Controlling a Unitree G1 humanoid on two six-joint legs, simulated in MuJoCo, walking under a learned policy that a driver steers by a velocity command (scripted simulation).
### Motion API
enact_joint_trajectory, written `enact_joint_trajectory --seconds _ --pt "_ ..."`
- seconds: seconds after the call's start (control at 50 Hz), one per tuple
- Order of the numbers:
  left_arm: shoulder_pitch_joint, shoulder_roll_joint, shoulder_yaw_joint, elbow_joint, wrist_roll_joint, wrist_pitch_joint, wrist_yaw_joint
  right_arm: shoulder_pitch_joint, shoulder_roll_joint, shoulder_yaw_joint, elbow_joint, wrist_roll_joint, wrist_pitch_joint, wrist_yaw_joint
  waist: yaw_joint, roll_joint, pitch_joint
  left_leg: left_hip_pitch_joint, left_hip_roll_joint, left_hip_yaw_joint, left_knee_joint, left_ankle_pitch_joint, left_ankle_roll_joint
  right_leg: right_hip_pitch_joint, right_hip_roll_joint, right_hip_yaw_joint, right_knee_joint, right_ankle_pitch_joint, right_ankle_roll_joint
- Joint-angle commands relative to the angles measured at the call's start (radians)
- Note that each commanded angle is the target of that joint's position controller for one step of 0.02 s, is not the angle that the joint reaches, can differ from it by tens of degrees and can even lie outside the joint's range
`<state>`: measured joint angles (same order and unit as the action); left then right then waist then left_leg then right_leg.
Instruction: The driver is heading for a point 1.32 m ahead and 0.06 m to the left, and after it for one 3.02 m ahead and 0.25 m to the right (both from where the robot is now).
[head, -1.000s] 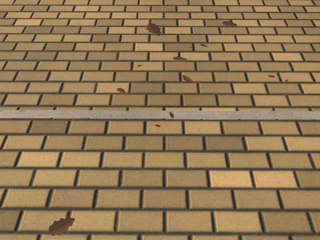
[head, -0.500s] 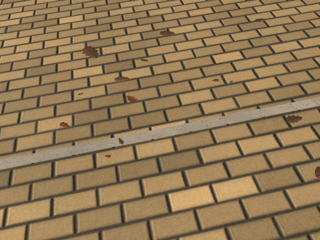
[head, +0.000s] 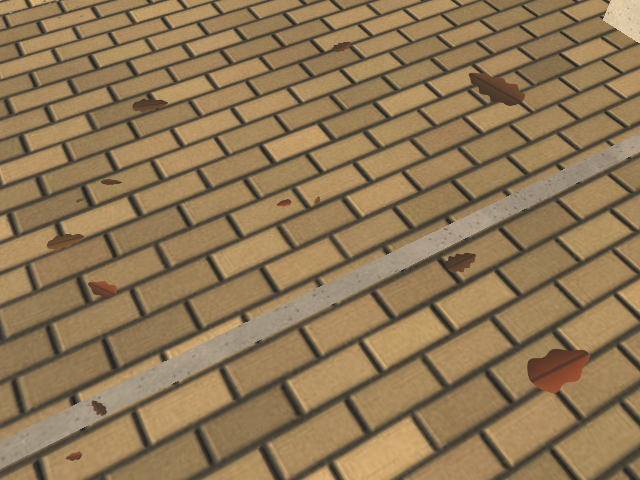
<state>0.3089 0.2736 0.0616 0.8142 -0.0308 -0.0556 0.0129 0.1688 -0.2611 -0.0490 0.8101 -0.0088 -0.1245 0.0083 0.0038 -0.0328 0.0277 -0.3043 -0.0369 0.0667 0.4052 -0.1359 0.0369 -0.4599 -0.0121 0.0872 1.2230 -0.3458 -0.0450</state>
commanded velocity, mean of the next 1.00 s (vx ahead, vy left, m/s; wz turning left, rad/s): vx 0.50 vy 0.00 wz -0.15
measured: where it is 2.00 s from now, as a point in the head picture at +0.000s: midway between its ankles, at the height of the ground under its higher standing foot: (353, 256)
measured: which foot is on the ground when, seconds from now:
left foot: down 0.00-0.38, up 0.40-0.92, down 0.94-1.00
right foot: up 0.00-0.34, down 0.36-0.94, up 0.96-1.00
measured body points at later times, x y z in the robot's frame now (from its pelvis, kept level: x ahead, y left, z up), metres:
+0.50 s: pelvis +0.27 -0.09 -0.01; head +0.30 -0.11 +0.44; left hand +0.46 +0.14 -0.10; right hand +0.28 -0.37 -0.14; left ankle +0.19 +0.08 -0.64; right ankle +0.31 -0.18 -0.74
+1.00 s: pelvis +0.55 -0.08 -0.02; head +0.59 -0.08 +0.43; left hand +0.62 +0.19 -0.15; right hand +0.70 -0.36 -0.12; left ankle +0.66 -0.02 -0.74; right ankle +0.35 -0.19 -0.66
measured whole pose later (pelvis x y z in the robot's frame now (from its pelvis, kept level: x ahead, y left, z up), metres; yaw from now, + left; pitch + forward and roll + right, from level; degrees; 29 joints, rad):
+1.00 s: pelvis +0.55 -0.08 -0.02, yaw -5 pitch +3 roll +0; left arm 0.33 0.28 0.05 0.84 0.00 -0.08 0.01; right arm 0.11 -0.27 -0.05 0.77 0.02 -0.08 0.05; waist 0.02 0.00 0.03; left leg -0.50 -0.05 0.03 0.61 -0.15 0.10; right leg -0.18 0.00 0.00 1.01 -0.47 0.00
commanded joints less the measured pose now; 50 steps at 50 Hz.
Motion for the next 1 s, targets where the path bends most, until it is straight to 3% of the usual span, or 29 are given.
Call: enact_joint_trajectory --seconds 0.02,0.1,0.18,0.24,0.28,0.32,0.34,0.36,0.38,0.4,0.42,0.44,0.46,0.48,0.5,0.54,0.62,0.72,0.82,0.86,0.88,0.9,0.92,0.94,0.96,0.98,1.0 --pt "0.032 0.028 0.012 -0.080 -0.004 0.006 -0.006 0.025 -0.085 -0.023 -0.024 0.001 -0.017 0.004 0.002 0.102 -0.041 0.151 0.286 -0.249 -0.254 0.061 0.167 -0.175 -0.119 0.030 -0.005 0.063 0.005" --pt "-0.058 0.030 0.008 -0.143 0.008 0.012 -0.009 0.047 -0.135 -0.042 0.002 0.004 -0.017 0.002 -0.004 0.072 -0.009 0.174 0.303 -0.128 -0.283 0.188 0.187 -0.279 -0.138 0.032 -0.139 0.187 0.022" --pt "-0.183 0.014 -0.006 -0.187 0.011 -0.005 -0.034 0.084 -0.158 -0.042 0.018 0.009 -0.002 -0.002 -0.050 0.063 0.010 0.200 0.268 -0.005 -0.269 0.227 0.155 -0.237 -0.114 -0.028 -0.390 0.370 0.013" --pt "-0.278 0.007 -0.015 -0.227 0.008 -0.009 -0.051 0.142 -0.182 -0.043 0.043 0.026 0.013 0.002 -0.083 0.068 0.039 0.248 0.287 0.012 -0.258 0.185 0.147 -0.206 -0.087 -0.080 -0.520 0.351 0.000" --pt "-0.316 0.023 -0.013 -0.255 0.007 -0.011 -0.059 0.168 -0.199 -0.046 0.063 0.037 0.027 0.002 -0.081 0.081 0.055 0.316 0.320 0.004 -0.231 0.208 0.138 -0.209 -0.071 -0.097 -0.575 0.268 -0.021" --pt "-0.287 0.054 0.000 -0.264 0.012 -0.012 -0.063 0.162 -0.218 -0.049 0.072 0.043 0.042 -0.001 -0.039 0.111 0.028 0.365 0.336 0.018 -0.141 0.413 0.120 -0.126 -0.030 -0.132 -0.625 0.173 -0.054" --pt "-0.189 0.082 0.017 -0.240 0.017 -0.014 -0.061 0.145 -0.225 -0.048 0.074 0.044 0.050 -0.003 0.029 0.119 -0.035 0.354 0.315 0.053 -0.011 0.579 0.098 0.027 0.011 -0.164 -0.676 0.196 -0.077" --pt "-0.021 0.138 0.049 -0.186 0.017 -0.012 -0.053 0.154 -0.203 -0.037 0.072 0.037 0.054 -0.009 0.104 0.105 -0.134 0.271 0.269 0.097 0.192 0.651 0.068 0.281 0.053 -0.178 -0.696 0.242 -0.104" --pt "0.165 0.235 0.081 -0.153 0.020 -0.004 -0.033 0.155 -0.152 -0.014 0.039 0.006 0.047 -0.012 0.169 -0.031 -0.270 0.014 0.216 0.123 0.535 0.329 0.019 0.607 -0.137 0.077 -0.668 0.310 -0.168" --pt "0.156 0.312 0.083 -0.152 0.024 -0.005 -0.034 0.270 -0.031 0.022 0.020 0.004 0.020 0.003 0.059 -0.255 -0.396 -0.340 0.035 0.011 0.852 -0.436 -0.026 0.845 -0.367 0.602 -0.821 0.135 -0.331" --pt "0.171 0.208 0.057 -0.158 0.025 -0.015 -0.039 0.190 -0.144 -0.004 0.035 0.043 -0.003 0.012 0.120 -0.118 -0.402 -0.432 0.065 -0.144 0.958 -0.440 -0.011 0.825 -0.376 0.650 -0.896 0.105 -0.314" --pt "0.111 0.172 0.044 -0.153 0.027 -0.022 -0.041 0.102 -0.162 -0.012 -0.001 0.066 -0.010 0.014 0.104 -0.099 -0.248 -0.498 0.108 -0.125 0.955 -0.349 0.003 0.706 -0.338 0.473 -0.898 0.205 -0.269" --pt "0.034 0.141 0.034 -0.161 0.022 -0.025 -0.043 0.070 -0.146 -0.008 -0.005 0.050 -0.010 0.007 0.066 -0.027 -0.176 -0.464 0.153 -0.118 0.891 -0.254 0.004 0.563 -0.292 0.344 -0.905 0.307 -0.236" --pt "-0.026 0.109 0.026 -0.167 0.026 -0.027 -0.047 0.061 -0.140 -0.014 -0.002 0.031 -0.004 0.002 0.032 -0.016 -0.128 -0.412 0.180 -0.119 0.830 -0.198 -0.001 0.445 -0.251 0.255 -0.933 0.373 -0.218" --pt "-0.056 0.082 0.018 -0.171 0.033 -0.032 -0.048 0.091 -0.133 -0.016 0.006 0.028 0.010 0.003 -0.004 -0.030 -0.117 -0.349 0.200 -0.131 0.799 -0.155 -0.003 0.376 -0.223 0.204 -0.970 0.388 -0.208" --pt "-0.058 0.087 0.021 -0.156 0.029 -0.048 -0.048 0.123 -0.099 -0.014 0.015 0.026 0.035 0.003 -0.031 -0.028 -0.105 -0.308 0.200 -0.123 0.752 -0.111 -0.018 0.317 -0.212 0.155 -1.028 0.426 -0.223" --pt "-0.005 0.110 0.028 -0.108 0.028 -0.055 -0.029 0.013 -0.082 -0.012 -0.022 0.009 0.050 -0.005 -0.015 -0.009 -0.029 -0.411 0.196 -0.120 0.568 0.052 -0.050 0.321 -0.194 0.065 -1.079 0.471 -0.215" --pt "0.059 0.136 0.031 -0.059 0.022 -0.043 -0.012 -0.144 -0.053 0.001 -0.062 0.017 0.034 0.014 0.046 -0.025 0.022 -0.383 0.147 -0.080 0.269 0.261 -0.043 0.355 -0.168 -0.008 -1.095 0.376 -0.170" --pt "0.096 0.150 0.039 -0.005 0.021 -0.033 -0.006 -0.227 -0.063 0.006 -0.108 0.031 0.029 0.046 0.069 -0.029 0.056 -0.428 0.124 -0.078 0.170 0.187 0.012 0.518 -0.241 -0.048 -1.046 0.395 -0.145" --pt "0.077 0.159 0.044 0.003 0.019 -0.024 0.000 -0.218 -0.075 0.003 -0.121 0.031 0.028 0.058 0.052 -0.037 0.042 -0.397 0.101 -0.064 0.156 0.099 0.045 0.569 -0.259 -0.076 -0.991 0.526 -0.122" --pt "0.057 0.170 0.046 -0.001 0.022 -0.020 0.003 -0.182 -0.090 -0.004 -0.118 0.030 0.028 0.060 0.028 -0.050 0.010 -0.326 0.071 -0.039 0.155 0.059 0.063 0.578 -0.253 -0.098 -0.935 0.688 -0.106" --pt "0.040 0.180 0.048 -0.006 0.024 -0.013 0.007 -0.109 -0.113 -0.018 -0.103 0.027 0.031 0.058 -0.011 -0.063 -0.048 -0.210 0.030 -0.003 0.153 0.040 0.082 0.578 -0.237 -0.125 -0.835 0.872 -0.087" --pt "0.027 0.173 0.043 -0.014 0.028 -0.003 0.013 0.035 -0.151 -0.043 -0.062 0.025 0.034 0.052 -0.081 -0.043 -0.131 -0.013 -0.021 0.026 0.128 0.061 0.107 0.534 -0.189 -0.175 -0.642 0.980 -0.056" --pt "0.044 0.156 0.031 -0.039 0.042 -0.004 0.022 0.196 -0.224 -0.070 -0.035 0.024 0.039 0.040 -0.135 0.047 -0.240 0.285 0.097 -0.163 0.140 0.107 0.162 0.316 -0.147 -0.204 -0.348 0.760 -0.014" --pt "0.164 0.020 -0.013 -0.066 0.057 -0.030 0.002 0.252 -0.312 -0.089 -0.030 0.026 0.038 0.040 -0.057 0.310 -0.352 0.648 0.339 -0.717 0.038 -0.085 0.363 -0.134 0.062 -0.148 0.033 -0.006 0.063" --pt "0.105 0.088 -0.004 -0.059 0.029 -0.065 -0.011 0.266 -0.228 -0.067 -0.031 0.034 0.038 0.039 -0.104 0.248 -0.413 0.715 0.363 -0.891 -0.097 -0.213 0.363 -0.269 0.064 0.027 0.160 -0.192 0.047" --pt "0.009 0.139 0.007 -0.095 -0.003 -0.087 -0.020 0.208 -0.191 -0.058 -0.047 0.030 0.037 0.034 -0.111 0.200 -0.267 0.612 0.338 -0.752 -0.109 -0.183 0.312 -0.349 0.011 0.038 0.168 -0.125 0.027"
